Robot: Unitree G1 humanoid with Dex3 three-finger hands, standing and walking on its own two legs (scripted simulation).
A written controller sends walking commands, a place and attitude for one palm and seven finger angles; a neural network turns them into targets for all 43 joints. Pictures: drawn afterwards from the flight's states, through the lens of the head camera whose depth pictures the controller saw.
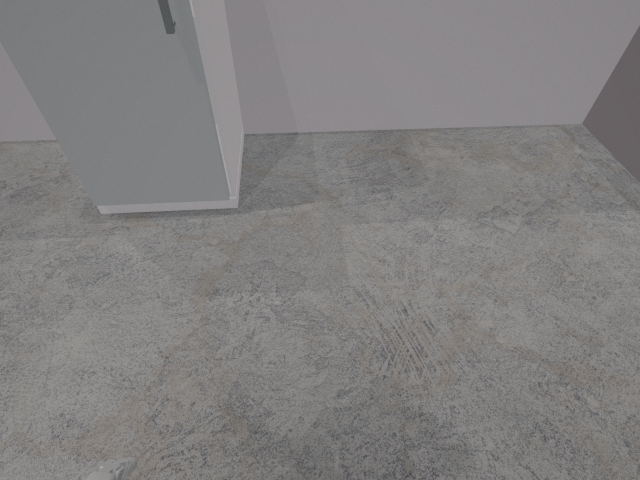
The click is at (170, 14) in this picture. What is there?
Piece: fridge door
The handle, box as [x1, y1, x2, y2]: [158, 0, 175, 33]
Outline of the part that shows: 158,0 166,32 173,33 173,27 175,23 171,19 167,0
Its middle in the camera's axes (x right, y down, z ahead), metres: -0.44 -0.77 +0.95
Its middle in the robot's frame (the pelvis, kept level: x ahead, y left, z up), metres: +1.24 +0.51 +0.27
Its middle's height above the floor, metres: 1.04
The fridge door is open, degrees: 0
